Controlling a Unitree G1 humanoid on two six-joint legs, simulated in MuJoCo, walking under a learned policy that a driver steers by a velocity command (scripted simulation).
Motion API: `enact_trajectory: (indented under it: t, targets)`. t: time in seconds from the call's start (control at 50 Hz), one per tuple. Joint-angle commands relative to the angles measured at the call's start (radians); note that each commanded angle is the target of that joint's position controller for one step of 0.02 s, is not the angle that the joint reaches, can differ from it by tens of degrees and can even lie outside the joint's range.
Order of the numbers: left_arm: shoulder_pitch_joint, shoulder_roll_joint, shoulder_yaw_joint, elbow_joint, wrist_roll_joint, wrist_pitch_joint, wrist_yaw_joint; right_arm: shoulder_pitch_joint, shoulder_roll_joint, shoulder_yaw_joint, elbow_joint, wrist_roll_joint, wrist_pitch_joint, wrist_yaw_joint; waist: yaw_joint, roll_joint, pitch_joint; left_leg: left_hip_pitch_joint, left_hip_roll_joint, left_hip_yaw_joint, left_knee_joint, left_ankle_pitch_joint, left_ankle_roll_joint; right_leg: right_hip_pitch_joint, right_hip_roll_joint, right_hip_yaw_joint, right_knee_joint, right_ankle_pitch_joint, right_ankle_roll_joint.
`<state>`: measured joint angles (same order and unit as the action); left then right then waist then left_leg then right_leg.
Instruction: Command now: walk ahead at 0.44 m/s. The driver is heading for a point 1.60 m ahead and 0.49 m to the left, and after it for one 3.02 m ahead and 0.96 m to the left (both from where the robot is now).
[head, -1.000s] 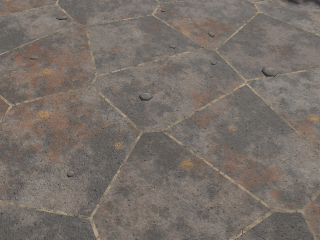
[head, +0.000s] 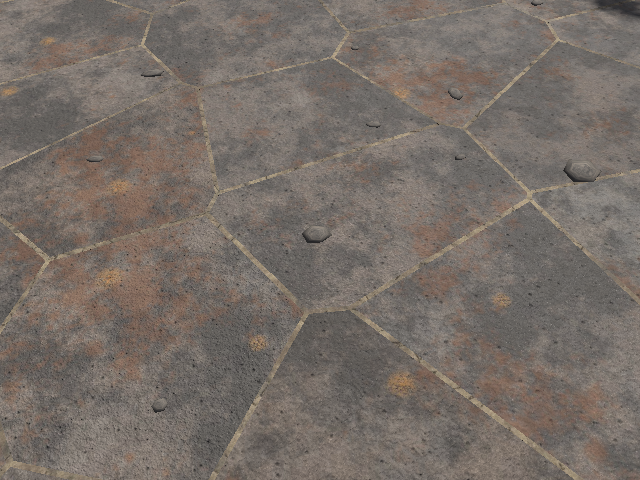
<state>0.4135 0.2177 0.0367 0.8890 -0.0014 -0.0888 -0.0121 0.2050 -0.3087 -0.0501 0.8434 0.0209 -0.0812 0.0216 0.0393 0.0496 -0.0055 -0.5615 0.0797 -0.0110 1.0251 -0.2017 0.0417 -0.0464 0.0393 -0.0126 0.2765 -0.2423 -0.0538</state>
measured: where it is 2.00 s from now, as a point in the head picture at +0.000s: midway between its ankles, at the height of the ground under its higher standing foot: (325, 291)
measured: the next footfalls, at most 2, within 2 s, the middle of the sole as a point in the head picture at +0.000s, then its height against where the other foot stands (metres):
left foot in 0.28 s outside the picture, level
right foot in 0.82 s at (414, 425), level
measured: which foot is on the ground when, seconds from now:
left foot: up 0.00-0.26, down 0.28-0.82, up 0.84-1.00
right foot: down 0.00-0.30, up 0.32-0.80, down 0.82-1.00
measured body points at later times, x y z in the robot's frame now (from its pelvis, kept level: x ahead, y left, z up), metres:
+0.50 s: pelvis +0.28 +0.06 +0.00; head +0.30 +0.06 +0.45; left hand +0.39 +0.33 -0.12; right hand +0.34 -0.22 -0.13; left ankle +0.31 +0.13 -0.75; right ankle +0.31 -0.11 -0.67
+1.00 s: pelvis +0.58 -0.01 +0.00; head +0.60 -0.03 +0.44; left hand +0.66 +0.26 -0.12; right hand +0.66 -0.29 -0.14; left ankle +0.55 +0.14 -0.66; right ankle +0.61 -0.10 -0.75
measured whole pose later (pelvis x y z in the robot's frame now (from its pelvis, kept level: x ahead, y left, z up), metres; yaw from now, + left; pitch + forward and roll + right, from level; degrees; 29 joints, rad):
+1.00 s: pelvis +0.58 -0.01 +0.00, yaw +2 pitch +1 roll -1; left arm 0.24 0.25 0.04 0.84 0.01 -0.10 -0.02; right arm 0.26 -0.30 -0.05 0.89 0.03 -0.07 0.00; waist 0.01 0.05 0.03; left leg -0.51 0.07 -0.06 1.12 -0.30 0.03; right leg -0.23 0.04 -0.09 0.36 -0.15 -0.06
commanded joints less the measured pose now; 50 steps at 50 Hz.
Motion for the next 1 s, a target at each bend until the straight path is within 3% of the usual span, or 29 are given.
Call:
enact_trajectory:
  t: [0.02,0.1,0.18,0.22,0.24,0.26,0.28,0.3,0.32,0.34,0.36,0.38,0.42,0.44,0.48,0.56,0.62,0.68,0.76,0.78,0.8,0.82,0.84,0.86,0.88,0.9,0.92,0.96,1.0]
  targets:
    - [0.020,0.152,0.026,-0.037,-0.002,-0.003,0.013,-0.126,-0.022,0.000,-0.094,-0.010,-0.009,0.009,0.010,-0.118,0.096,-0.225,0.026,0.008,-0.128,0.111,-0.039,0.066,-0.229,0.178,-0.161,0.284,-0.137]
    - [0.060,0.178,0.026,-0.014,-0.004,0.002,0.029,-0.275,0.005,0.017,-0.148,-0.003,-0.015,0.016,0.045,-0.125,0.129,-0.094,-0.023,0.052,-0.398,0.271,-0.055,-0.015,-0.209,0.105,-0.199,0.265,-0.128]
    - [0.070,0.190,0.034,0.012,-0.019,0.007,0.032,-0.325,-0.025,0.013,-0.182,0.004,-0.023,0.032,0.019,-0.129,0.145,-0.069,-0.034,0.018,-0.504,0.268,-0.007,0.086,-0.273,0.099,-0.165,0.341,-0.115]
    - [0.049,0.207,0.042,0.010,-0.014,0.017,0.034,-0.278,-0.056,0.001,-0.174,0.001,-0.026,0.036,-0.025,-0.142,0.092,0.005,-0.060,0.028,-0.515,0.205,0.025,0.158,-0.289,0.089,-0.076,0.561,-0.094]
    - [0.038,0.221,0.047,0.007,-0.007,0.025,0.034,-0.210,-0.081,-0.012,-0.157,0.001,-0.023,0.032,-0.062,-0.165,0.031,0.101,-0.091,0.050,-0.502,0.163,0.045,0.182,-0.284,0.080,0.016,0.751,-0.084]
    - [0.025,0.217,0.045,0.003,0.000,0.037,0.035,-0.061,-0.117,-0.033,-0.114,0.003,-0.019,0.024,-0.138,-0.166,-0.065,0.287,-0.124,0.079,-0.510,0.154,0.073,0.159,-0.249,0.050,0.196,0.889,-0.063]
    - [0.028,0.199,0.034,-0.011,0.009,0.041,0.036,0.112,-0.158,-0.050,-0.072,-0.001,-0.013,0.012,-0.209,-0.142,-0.186,0.585,-0.042,-0.005,-0.473,0.156,0.118,-0.016,-0.215,0.038,0.440,0.762,-0.035]
    - [0.174,0.059,-0.005,-0.025,0.009,0.025,0.020,0.242,-0.255,-0.075,-0.044,-0.027,-0.008,0.008,-0.156,0.114,-0.369,1.009,0.240,-0.487,-0.514,-0.062,0.295,-0.439,-0.045,0.014,0.872,0.244,0.038]
    - [0.166,0.075,-0.007,0.004,-0.009,-0.002,0.014,0.243,-0.175,-0.053,-0.030,-0.016,-0.007,0.012,-0.164,0.176,-0.435,1.026,0.305,-0.789,-0.718,-0.212,0.321,-0.568,0.028,0.155,1.039,-0.305,0.033]
    - [0.042,0.177,0.022,-0.038,-0.044,-0.020,0.009,0.147,-0.126,-0.037,-0.037,-0.008,-0.009,0.010,-0.152,0.126,-0.229,0.870,0.267,-0.653,-0.754,-0.259,0.257,-0.671,-0.038,0.158,1.101,-0.266,0.015]
    - [-0.045,0.193,0.024,-0.065,-0.050,-0.030,0.013,0.059,-0.100,-0.029,-0.054,-0.010,-0.011,0.008,-0.123,0.039,-0.113,0.695,0.234,-0.509,-0.779,-0.193,0.225,-0.662,-0.094,0.124,1.061,-0.170,0.003]
    - [-0.087,0.184,0.027,-0.073,-0.036,-0.030,0.020,0.001,-0.076,-0.022,-0.059,-0.018,-0.016,0.011,-0.088,-0.020,-0.036,0.540,0.197,-0.399,-0.811,-0.076,0.208,-0.625,-0.136,0.102,0.993,-0.099,0.005]
    - [-0.046,0.149,0.029,-0.059,-0.018,-0.007,0.025,-0.041,-0.044,-0.014,-0.056,-0.034,-0.027,0.016,-0.025,0.021,-0.015,0.388,0.135,-0.276,-0.867,0.034,0.193,-0.507,-0.183,0.109,0.918,-0.028,0.011]
    - [-0.030,0.126,0.025,-0.054,-0.015,0.004,0.027,-0.037,-0.046,-0.015,-0.048,-0.030,-0.033,0.018,-0.014,0.023,-0.010,0.354,0.126,-0.243,-0.889,0.065,0.204,-0.490,-0.189,0.101,0.896,-0.021,0.019]
    - [-0.067,0.121,0.024,-0.073,-0.008,0.018,0.030,-0.015,-0.066,-0.019,-0.027,-0.023,-0.041,0.015,-0.008,0.015,0.027,0.311,0.122,-0.185,-0.924,0.111,0.218,-0.527,-0.203,0.088,0.824,0.022,0.041]
    - [-0.232,0.118,0.019,-0.128,0.003,0.008,0.026,0.050,-0.104,-0.026,0.001,-0.017,-0.032,-0.007,-0.052,-0.012,0.064,0.351,0.091,-0.102,-0.939,0.185,0.195,-0.602,-0.197,0.065,0.548,0.254,0.069]
    - [-0.349,0.097,0.007,-0.157,-0.005,-0.005,0.012,0.116,-0.128,-0.028,0.025,-0.007,-0.023,-0.015,-0.100,-0.018,0.074,0.383,0.080,-0.058,-0.935,0.185,0.170,-0.548,-0.154,0.024,0.364,0.376,0.069]
    - [-0.433,0.106,0.003,-0.191,-0.015,-0.012,-0.006,0.178,-0.132,-0.028,0.056,0.000,-0.006,-0.017,-0.128,-0.016,0.089,0.501,0.122,-0.070,-0.895,0.192,0.168,-0.579,-0.136,0.029,0.278,0.360,0.056]
    - [-0.428,0.147,0.014,-0.213,-0.016,-0.019,-0.027,0.184,-0.151,-0.037,0.071,0.000,0.021,-0.024,-0.087,0.012,0.058,0.645,0.180,-0.092,-0.780,0.361,0.136,-0.534,-0.106,0.026,0.218,0.201,0.005]
    - [-0.359,0.169,0.026,-0.197,-0.015,-0.020,-0.026,0.164,-0.159,-0.038,0.067,-0.001,0.026,-0.026,-0.042,0.025,0.015,0.649,0.165,-0.076,-0.696,0.518,0.121,-0.429,-0.076,-0.001,0.201,0.173,-0.015]
    - [-0.211,0.211,0.050,-0.151,-0.013,-0.020,-0.020,0.153,-0.143,-0.031,0.061,-0.006,0.032,-0.026,0.031,0.012,-0.079,0.608,0.113,-0.036,-0.521,0.629,0.096,-0.222,-0.051,-0.024,0.183,0.186,-0.046]
    - [-0.024,0.281,0.072,-0.111,-0.002,-0.017,-0.010,0.157,-0.102,-0.011,0.034,-0.025,0.031,-0.028,0.097,-0.064,-0.235,0.423,0.057,0.006,-0.233,0.446,0.063,0.090,-0.193,0.127,0.232,0.219,-0.109]
    - [0.048,0.367,0.093,-0.085,0.002,-0.009,-0.011,0.287,0.030,0.028,0.022,-0.024,0.007,-0.016,0.038,-0.328,-0.363,-0.005,-0.134,0.031,0.133,-0.150,-0.011,0.453,-0.422,0.605,0.147,0.018,-0.277]
    - [0.051,0.258,0.064,-0.090,-0.006,-0.007,-0.012,0.242,-0.061,0.010,0.039,-0.004,-0.016,-0.011,0.076,-0.263,-0.368,-0.131,-0.118,-0.111,0.258,-0.371,-0.002,0.460,-0.431,0.740,0.042,-0.088,-0.272]
    - [-0.033,0.215,0.049,-0.105,-0.003,-0.008,-0.008,0.148,-0.127,-0.010,0.011,0.029,-0.030,-0.007,0.069,-0.203,-0.205,-0.199,-0.067,-0.117,0.288,-0.304,0.015,0.330,-0.405,0.573,0.026,-0.060,-0.218]
    - [-0.110,0.192,0.042,-0.120,0.002,-0.009,-0.006,0.094,-0.121,-0.009,0.001,0.032,-0.033,-0.012,0.041,-0.128,-0.123,-0.173,-0.014,-0.091,0.247,-0.210,0.015,0.187,-0.367,0.439,0.004,0.037,-0.189]
    - [-0.161,0.160,0.033,-0.122,0.005,-0.012,-0.008,0.066,-0.108,-0.012,0.000,0.017,-0.027,-0.016,0.016,-0.096,-0.054,-0.144,0.016,-0.084,0.182,-0.148,0.007,0.071,-0.327,0.343,-0.034,0.114,-0.170]
    - [-0.199,0.136,0.028,-0.114,0.015,-0.026,-0.011,0.108,-0.072,-0.015,0.014,0.011,0.003,-0.019,-0.033,-0.133,-0.028,-0.039,0.048,-0.095,0.126,-0.075,-0.006,-0.049,-0.287,0.229,-0.099,0.172,-0.149]
    - [-0.197,0.150,0.034,-0.095,0.016,-0.038,-0.011,0.115,-0.040,-0.013,0.013,0.012,0.026,-0.021,-0.050,-0.125,0.002,-0.042,0.051,-0.100,0.095,-0.037,-0.021,-0.102,-0.284,0.145,-0.141,0.241,-0.157]
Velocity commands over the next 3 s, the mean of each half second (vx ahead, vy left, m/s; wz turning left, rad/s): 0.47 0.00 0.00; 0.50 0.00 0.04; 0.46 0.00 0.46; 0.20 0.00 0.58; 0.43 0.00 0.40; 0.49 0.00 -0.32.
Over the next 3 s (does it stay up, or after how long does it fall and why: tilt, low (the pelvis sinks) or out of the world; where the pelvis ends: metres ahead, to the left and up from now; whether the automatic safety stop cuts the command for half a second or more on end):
stays up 1.33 0.47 -0.02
